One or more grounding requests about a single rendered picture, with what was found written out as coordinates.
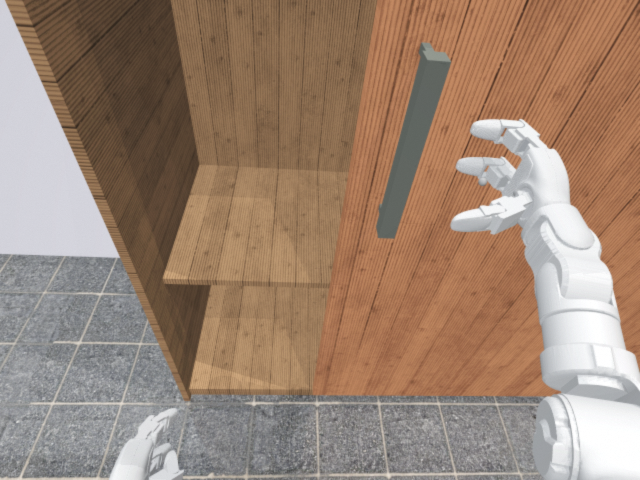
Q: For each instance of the right robot upper arm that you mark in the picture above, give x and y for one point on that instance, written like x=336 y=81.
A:
x=582 y=438

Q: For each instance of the right robot hand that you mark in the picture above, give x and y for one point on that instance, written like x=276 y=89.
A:
x=541 y=176

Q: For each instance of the left robot hand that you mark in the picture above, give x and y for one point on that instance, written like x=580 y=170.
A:
x=138 y=460

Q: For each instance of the robot right forearm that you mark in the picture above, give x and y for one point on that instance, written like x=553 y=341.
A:
x=584 y=350

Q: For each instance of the handle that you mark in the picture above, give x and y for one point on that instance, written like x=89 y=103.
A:
x=427 y=88

